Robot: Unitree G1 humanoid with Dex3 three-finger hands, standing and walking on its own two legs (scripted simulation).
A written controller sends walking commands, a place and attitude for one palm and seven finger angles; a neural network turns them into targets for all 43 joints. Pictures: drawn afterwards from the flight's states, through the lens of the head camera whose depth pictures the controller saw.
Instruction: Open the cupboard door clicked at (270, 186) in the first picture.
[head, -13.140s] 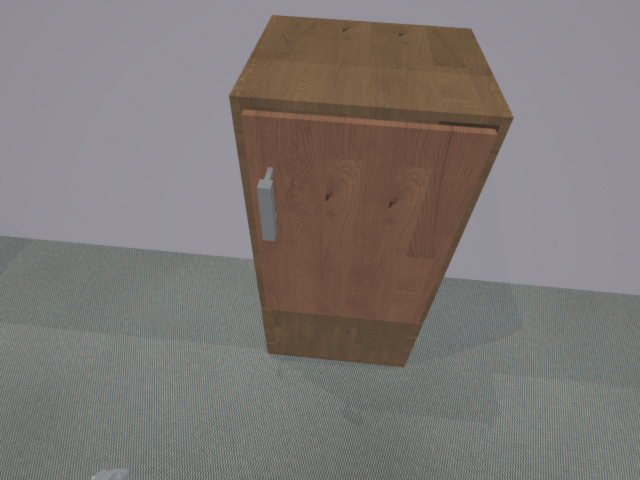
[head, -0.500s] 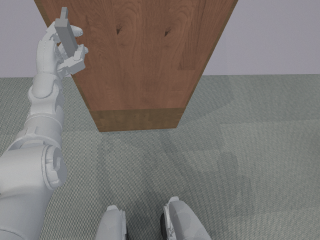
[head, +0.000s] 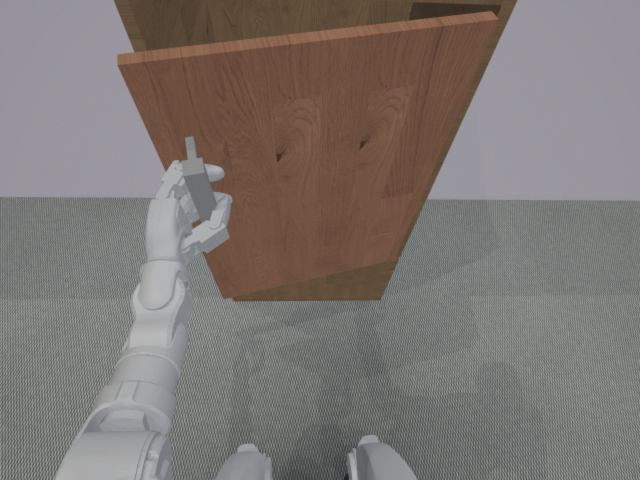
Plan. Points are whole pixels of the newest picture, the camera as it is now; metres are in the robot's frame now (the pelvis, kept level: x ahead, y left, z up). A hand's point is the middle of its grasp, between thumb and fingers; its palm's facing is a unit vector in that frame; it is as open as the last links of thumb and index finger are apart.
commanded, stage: pull the door open along its arc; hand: left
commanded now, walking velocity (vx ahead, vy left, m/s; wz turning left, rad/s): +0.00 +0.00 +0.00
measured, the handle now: (203, 189) +0.48 +0.14 +0.04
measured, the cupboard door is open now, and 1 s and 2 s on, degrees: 14 40 44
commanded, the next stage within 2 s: open thumb and fingers to let go in 0.54 s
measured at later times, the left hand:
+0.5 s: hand (294, 317) +0.30 +0.02 +0.05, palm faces +0.30 -0.95 -0.03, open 6.3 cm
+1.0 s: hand (298, 332) +0.28 +0.02 +0.04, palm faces +0.37 -0.93 -0.04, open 9.4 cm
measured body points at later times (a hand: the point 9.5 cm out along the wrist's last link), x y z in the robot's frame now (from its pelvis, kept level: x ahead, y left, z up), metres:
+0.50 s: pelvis +0.00 -0.04 +0.01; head +0.05 -0.05 +0.45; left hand +0.28 +0.07 +0.05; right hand +0.19 -0.23 -0.10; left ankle -0.01 +0.11 -0.66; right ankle +0.01 -0.12 -0.66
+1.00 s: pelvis -0.01 -0.06 +0.00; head +0.05 -0.09 +0.45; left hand +0.26 +0.07 +0.05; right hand +0.18 -0.27 -0.11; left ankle -0.01 +0.11 -0.66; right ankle +0.01 -0.12 -0.66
